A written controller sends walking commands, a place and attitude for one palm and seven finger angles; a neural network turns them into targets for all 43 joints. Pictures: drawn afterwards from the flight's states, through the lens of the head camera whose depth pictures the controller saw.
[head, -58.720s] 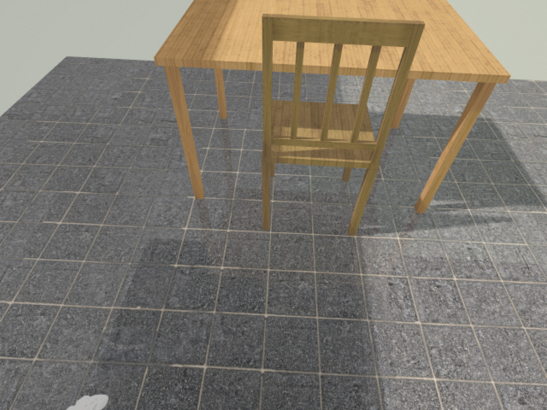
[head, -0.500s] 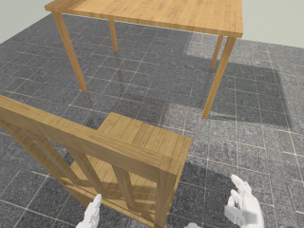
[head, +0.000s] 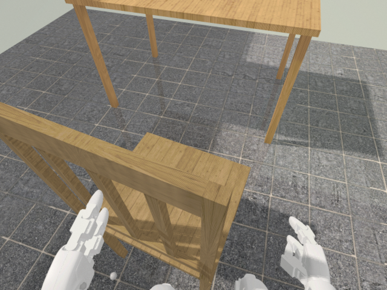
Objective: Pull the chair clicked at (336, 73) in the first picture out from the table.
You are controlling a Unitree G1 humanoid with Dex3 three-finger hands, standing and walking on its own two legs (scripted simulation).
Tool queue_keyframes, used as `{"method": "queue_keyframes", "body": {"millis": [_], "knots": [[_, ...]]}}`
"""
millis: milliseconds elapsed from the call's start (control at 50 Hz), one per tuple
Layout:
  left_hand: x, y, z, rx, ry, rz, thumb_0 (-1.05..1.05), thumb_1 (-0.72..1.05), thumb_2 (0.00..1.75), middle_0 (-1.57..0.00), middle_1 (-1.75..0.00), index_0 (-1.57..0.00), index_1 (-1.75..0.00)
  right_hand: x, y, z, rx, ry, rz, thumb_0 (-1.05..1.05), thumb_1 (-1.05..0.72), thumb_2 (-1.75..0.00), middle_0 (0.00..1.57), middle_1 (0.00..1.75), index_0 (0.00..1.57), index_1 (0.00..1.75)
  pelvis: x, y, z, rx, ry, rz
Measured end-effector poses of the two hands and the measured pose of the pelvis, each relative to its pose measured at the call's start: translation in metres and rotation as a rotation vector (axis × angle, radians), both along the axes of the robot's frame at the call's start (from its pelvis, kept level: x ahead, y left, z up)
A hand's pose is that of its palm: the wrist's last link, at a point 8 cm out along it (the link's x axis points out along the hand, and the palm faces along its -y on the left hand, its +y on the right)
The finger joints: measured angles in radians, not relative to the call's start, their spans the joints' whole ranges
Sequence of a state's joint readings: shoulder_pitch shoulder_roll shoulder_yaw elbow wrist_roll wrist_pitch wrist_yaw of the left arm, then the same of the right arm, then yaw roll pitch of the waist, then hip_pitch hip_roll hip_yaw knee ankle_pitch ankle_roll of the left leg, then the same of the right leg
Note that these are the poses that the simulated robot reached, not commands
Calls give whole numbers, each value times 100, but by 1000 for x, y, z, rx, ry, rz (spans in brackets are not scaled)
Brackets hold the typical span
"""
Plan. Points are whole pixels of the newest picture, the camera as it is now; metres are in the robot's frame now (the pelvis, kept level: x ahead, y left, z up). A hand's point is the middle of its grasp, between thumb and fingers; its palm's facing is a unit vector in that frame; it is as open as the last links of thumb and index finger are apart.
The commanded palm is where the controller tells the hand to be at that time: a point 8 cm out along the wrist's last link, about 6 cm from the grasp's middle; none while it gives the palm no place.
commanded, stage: draw the hand back to the body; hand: left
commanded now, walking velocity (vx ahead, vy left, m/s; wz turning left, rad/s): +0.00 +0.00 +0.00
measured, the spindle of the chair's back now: (120, 209) +0.27 +0.18 +0.01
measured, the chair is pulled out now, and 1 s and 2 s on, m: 0.74 0.74 0.74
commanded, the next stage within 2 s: step back with the hand held close in 1.16 s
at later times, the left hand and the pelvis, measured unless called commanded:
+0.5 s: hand (35, 222) +0.18 +0.22 +0.18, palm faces +0.38 -0.82 -0.43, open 13.4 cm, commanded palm +0.13 +0.26 +0.21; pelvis +0.02 -0.01 +0.07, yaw +1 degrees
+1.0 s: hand (7, 164) +0.23 +0.24 +0.25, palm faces +0.47 -0.77 -0.44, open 7.7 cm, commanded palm +0.17 +0.28 +0.26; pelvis +0.03 -0.02 +0.08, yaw -1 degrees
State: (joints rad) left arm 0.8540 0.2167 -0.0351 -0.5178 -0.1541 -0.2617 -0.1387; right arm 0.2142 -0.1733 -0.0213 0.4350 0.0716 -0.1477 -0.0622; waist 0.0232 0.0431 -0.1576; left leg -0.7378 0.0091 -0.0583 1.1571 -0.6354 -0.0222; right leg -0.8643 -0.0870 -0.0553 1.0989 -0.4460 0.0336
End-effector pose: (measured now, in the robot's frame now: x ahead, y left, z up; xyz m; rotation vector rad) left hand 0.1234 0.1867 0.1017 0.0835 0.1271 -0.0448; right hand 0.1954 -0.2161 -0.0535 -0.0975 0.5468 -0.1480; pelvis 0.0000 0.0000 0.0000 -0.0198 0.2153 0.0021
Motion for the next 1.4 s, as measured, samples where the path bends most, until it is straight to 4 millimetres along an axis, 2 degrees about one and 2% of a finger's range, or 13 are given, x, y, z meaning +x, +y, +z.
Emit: {"method": "queue_keyframes", "body": {"millis": [100, 160, 280, 420, 640, 840, 900, 1020, 1300, 1400], "knots": [[-1, 20, 18, 28, -5, 78, -1, -51, 22, -1, -1, -1, -1, -6, -1, 5, 11, 3, -21, 1, -90, -90, 20, 30, 20, 30, 1, -1, 10, -3, -28, 6], [0, 32, 32, 181, 26, 161, -1, -46, 25, -2, -2, -2, -2, -10, -1, 11, -19, 29, -10, 1, -90, -90, 20, 30, 20, 30, 4, -2, 21, -4, -62, 9], [-2, 47, 54, 301, 64, 325, -1, -29, 33, -4, -5, -4, -6, -16, -4, 27, -45, 61, 4, 1, -90, -90, 20, 30, 20, 30, 11, -5, 45, 0, -146, 17], [9, 61, 84, 365, -11, 406, 0, -6, 44, -7, -10, -8, -11, -8, -9, 43, -59, 39, 44, 1, -90, -90, 20, 30, 20, 30, 16, -10, 63, 6, -221, 21], [30, 76, 134, 437, -170, 470, 0, 33, 63, -13, -18, -14, -19, 12, -20, 57, -58, 22, 61, 1, -90, -90, 20, 30, 20, 30, 24, -18, 78, 13, -259, 7], [50, 90, 174, 483, -312, 519, 1, 68, 80, -18, -26, -19, -26, 11, -30, 53, -58, 75, 55, 1, -90, -90, 20, 30, 20, 30, 31, -21, 82, 14, -272, 2], [54, 92, 174, 478, -316, 523, 1, 76, 84, -19, -27, -20, -28, 8, -32, 51, -48, 93, 41, 1, -90, -90, 20, 30, 20, 30, 31, -20, 83, 14, -269, -3], [58, 86, 161, 450, -263, 481, 1, 85, 88, -20, -29, -21, -30, 0, -34, 49, -49, 117, 22, 1, -90, -90, 20, 30, 20, 30, 32, -18, 84, 14, -267, -12], [52, 95, 163, 438, -286, 507, 2, 88, 90, -21, -30, -22, -31, -1, -21, 54, -45, 95, 44, 1, -90, -90, 20, 30, 20, 30, 28, -13, 84, 14, -280, -14], [57, 100, 166, 466, -318, 483, 2, 88, 90, -21, -30, -22, -31, -2, -21, 56, -55, 116, 38, 1, -90, -90, 20, 30, 20, 30, 20, -10, 83, 14, -255, -27]]}}
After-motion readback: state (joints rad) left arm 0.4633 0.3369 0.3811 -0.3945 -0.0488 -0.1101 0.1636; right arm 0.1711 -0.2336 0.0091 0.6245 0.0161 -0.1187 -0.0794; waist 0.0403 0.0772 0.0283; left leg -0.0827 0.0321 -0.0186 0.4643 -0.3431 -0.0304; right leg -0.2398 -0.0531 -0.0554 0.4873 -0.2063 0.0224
